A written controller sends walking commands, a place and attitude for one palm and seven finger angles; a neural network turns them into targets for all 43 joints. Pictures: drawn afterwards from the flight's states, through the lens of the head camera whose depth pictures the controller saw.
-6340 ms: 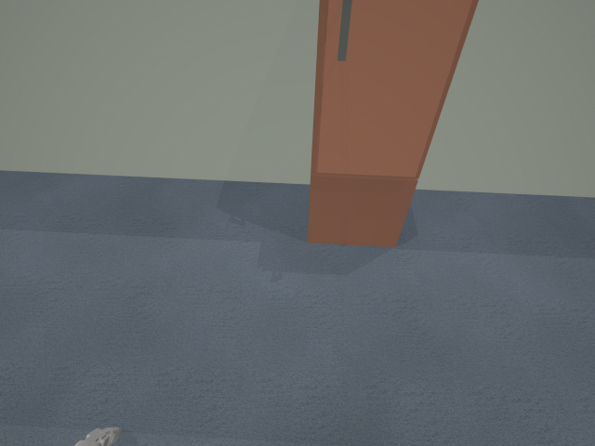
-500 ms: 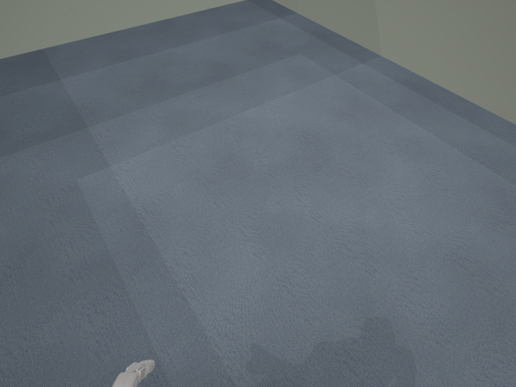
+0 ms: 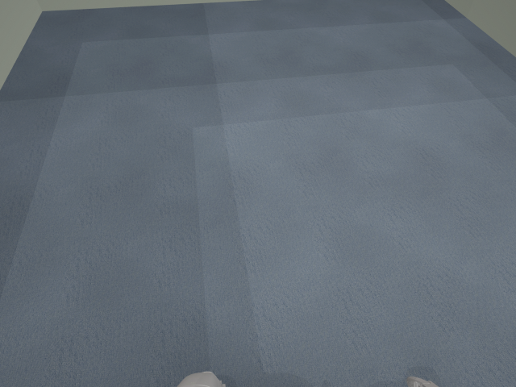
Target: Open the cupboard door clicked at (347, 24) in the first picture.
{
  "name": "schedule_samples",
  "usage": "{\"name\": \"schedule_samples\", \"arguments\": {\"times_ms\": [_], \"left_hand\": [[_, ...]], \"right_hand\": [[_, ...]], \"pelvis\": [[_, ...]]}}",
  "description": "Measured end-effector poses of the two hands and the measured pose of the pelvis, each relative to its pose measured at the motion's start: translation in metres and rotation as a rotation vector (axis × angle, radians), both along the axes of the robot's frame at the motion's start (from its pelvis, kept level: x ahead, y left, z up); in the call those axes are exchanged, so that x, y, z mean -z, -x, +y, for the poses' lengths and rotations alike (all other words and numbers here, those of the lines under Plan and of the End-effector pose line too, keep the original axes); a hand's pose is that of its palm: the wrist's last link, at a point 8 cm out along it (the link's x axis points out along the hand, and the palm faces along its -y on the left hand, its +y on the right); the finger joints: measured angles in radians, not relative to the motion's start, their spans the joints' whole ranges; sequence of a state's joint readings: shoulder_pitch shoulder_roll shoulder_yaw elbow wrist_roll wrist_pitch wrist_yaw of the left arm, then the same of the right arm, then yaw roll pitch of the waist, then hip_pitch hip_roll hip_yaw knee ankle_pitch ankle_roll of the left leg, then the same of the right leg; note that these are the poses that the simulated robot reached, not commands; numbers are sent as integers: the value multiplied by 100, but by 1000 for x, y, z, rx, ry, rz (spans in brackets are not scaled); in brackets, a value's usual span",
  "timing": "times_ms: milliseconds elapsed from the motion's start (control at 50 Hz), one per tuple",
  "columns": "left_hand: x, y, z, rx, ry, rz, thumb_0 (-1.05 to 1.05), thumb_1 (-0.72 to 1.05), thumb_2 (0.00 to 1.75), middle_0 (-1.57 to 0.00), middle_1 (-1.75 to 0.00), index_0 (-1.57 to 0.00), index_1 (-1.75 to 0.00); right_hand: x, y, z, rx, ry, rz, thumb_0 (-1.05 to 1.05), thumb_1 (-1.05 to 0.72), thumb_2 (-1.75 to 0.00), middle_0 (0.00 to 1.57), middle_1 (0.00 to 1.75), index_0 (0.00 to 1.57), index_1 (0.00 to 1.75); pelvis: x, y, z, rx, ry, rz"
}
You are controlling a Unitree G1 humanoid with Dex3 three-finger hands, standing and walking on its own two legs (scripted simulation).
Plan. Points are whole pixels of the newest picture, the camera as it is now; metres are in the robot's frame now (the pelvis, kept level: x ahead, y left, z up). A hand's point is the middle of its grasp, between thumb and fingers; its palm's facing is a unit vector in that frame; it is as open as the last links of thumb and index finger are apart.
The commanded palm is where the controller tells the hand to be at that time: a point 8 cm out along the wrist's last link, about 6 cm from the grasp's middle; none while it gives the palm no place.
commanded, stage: turn to face it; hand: left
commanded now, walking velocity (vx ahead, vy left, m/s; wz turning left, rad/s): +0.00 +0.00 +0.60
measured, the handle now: out of the picture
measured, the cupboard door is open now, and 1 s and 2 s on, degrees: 0 0 0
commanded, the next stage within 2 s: none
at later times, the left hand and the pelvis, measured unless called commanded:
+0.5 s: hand out of the picture +0.08 +0.22 -0.14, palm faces +0.28 -0.92 -0.27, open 7.4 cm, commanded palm none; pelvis +0.00 -0.02 +0.00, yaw +16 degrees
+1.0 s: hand out of the picture -0.12 +0.18 -0.18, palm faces +0.62 -0.74 -0.25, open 7.4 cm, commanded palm none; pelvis -0.03 -0.01 -0.01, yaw +37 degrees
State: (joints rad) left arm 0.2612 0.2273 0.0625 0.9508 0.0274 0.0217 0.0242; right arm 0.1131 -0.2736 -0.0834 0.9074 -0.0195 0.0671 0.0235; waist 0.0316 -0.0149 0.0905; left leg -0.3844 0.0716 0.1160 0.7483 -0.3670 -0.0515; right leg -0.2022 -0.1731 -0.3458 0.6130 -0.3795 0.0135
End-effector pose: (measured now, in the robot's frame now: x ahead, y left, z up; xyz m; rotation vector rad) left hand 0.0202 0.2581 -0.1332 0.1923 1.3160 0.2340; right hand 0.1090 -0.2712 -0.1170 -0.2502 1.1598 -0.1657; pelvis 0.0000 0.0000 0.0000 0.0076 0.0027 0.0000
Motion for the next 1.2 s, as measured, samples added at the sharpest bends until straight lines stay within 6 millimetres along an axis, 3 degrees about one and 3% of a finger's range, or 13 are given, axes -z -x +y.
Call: {"name": "schedule_samples", "arguments": {"times_ms": [60,100,280,400,520,680,800,880,980,1040,1100,1200], "left_hand": [[17,21,21,-59,13,43,0,91,90,-20,-30,-20,-30],[18,26,29,-81,13,62,0,91,90,-20,-30,-20,-30],[-8,-6,37,-125,14,-96,1,91,90,-20,-30,-20,-30],[-21,-30,25,-140,-13,-185,0,91,90,-20,-30,-20,-30],[-31,-38,-3,-163,-63,-269,0,91,90,-20,-30,-20,-30],[-45,15,-36,-277,-83,-223,0,90,90,-20,-30,-20,-30],[-34,65,-49,-395,-59,-167,0,90,90,-20,-30,-20,-30],[-20,108,-52,-482,-31,-109,0,90,90,-20,-30,-20,-30],[8,168,-46,-604,9,-43,0,90,90,-20,-30,-20,-30],[17,196,-41,-658,24,8,0,90,90,-20,-30,-20,-30],[11,206,-35,-691,26,14,1,91,90,-20,-30,-20,-30],[-6,202,-23,-719,-5,-65,1,91,90,-20,-30,-20,-30]], "right_hand": [[-4,-32,20,-75,24,-66,1,-92,-90,20,29,20,30],[-10,-42,32,-110,25,-89,1,-92,-90,20,29,20,30],[-17,-34,60,-166,-9,-38,1,-91,-90,20,30,20,30],[-3,-19,54,-173,-52,16,1,-91,-90,21,30,21,30],[24,-7,23,-187,-83,84,1,-91,-90,21,30,21,30],[21,-20,-1,-271,-77,138,1,-91,-90,20,29,20,30],[14,-41,8,-377,-42,159,1,-91,-90,20,29,20,30],[9,-65,33,-470,-15,134,1,-91,-90,20,29,20,30],[2,-97,86,-609,15,31,1,-91,-90,20,29,20,30],[-6,-106,115,-666,12,-34,1,-91,-90,20,29,20,30],[-17,-106,132,-699,12,-61,1,-91,-90,20,29,20,30],[-20,-98,148,-745,-2,-43,1,-91,-90,20,29,20,30]], "pelvis": [[10,-2,13,-36,1,2],[8,-1,17,-50,8,-2],[-10,-1,23,-149,35,1],[-10,-1,8,-215,24,6],[0,0,-21,-292,0,12],[-11,1,-40,-410,-37,-17],[-12,4,-42,-501,-37,-18],[-9,12,-36,-557,-25,-11],[5,24,-17,-628,8,-5],[7,32,-10,-649,3,-6],[-1,36,-5,-677,21,-10],[-11,41,-1,-734,32,-12]]}}
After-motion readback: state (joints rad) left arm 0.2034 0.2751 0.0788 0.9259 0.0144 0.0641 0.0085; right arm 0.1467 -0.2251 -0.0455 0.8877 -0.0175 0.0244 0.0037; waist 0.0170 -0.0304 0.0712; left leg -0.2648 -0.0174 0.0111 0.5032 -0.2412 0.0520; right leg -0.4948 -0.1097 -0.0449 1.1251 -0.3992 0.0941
